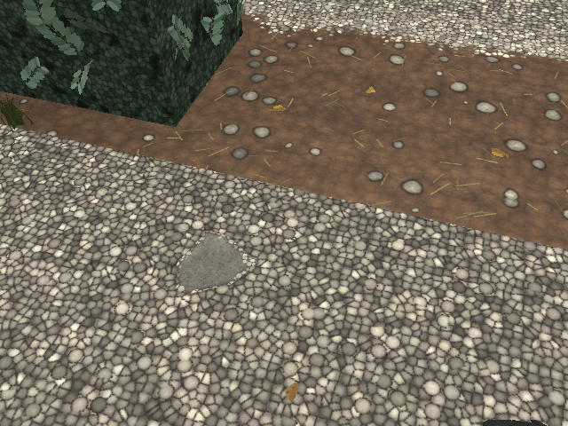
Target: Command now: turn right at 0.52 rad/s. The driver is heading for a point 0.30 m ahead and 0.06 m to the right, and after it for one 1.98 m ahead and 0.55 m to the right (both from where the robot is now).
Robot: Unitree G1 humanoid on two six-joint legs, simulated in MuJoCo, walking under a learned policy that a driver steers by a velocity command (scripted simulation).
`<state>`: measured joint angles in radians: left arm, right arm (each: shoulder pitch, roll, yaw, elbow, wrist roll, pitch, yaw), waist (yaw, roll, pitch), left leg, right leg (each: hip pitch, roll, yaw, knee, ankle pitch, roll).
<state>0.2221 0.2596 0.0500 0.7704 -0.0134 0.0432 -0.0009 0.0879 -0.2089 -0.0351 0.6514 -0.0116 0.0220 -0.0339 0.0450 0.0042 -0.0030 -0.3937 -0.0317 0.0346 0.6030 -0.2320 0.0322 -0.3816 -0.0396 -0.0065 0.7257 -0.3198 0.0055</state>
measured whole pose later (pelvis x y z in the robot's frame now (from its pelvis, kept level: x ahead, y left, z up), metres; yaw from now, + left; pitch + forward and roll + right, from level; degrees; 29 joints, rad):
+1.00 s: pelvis +0.18 -0.11 +0.01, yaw -29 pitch +2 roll -1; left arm 0.12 0.21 0.04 0.73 0.02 -0.01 -0.01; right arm 0.21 -0.28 -0.05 0.81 0.00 0.01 -0.04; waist -0.01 0.03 0.03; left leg -0.44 0.07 -0.04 0.80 -0.39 -0.07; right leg -0.36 0.06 0.01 0.45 -0.13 -0.04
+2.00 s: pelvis +0.22 -0.10 +0.02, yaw -1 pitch +2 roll +0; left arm 0.24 0.32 0.07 0.80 -0.04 0.03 -0.01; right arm 0.10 -0.22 -0.04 0.64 0.00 0.01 -0.02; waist 0.05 -0.04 0.04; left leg -0.22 0.02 0.07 0.45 -0.26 0.02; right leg -0.43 -0.07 -0.02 1.00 -0.50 0.05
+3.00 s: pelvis +0.80 -0.48 -0.02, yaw -17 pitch -1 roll +1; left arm 0.23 0.24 -0.01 0.80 0.05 -0.09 0.01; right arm 0.37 -0.31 -0.06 0.91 -0.01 -0.02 0.02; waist -0.08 0.01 0.04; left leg -0.39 -0.21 0.09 0.65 -0.25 0.23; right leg -0.26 0.09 0.02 1.51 -0.33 -0.01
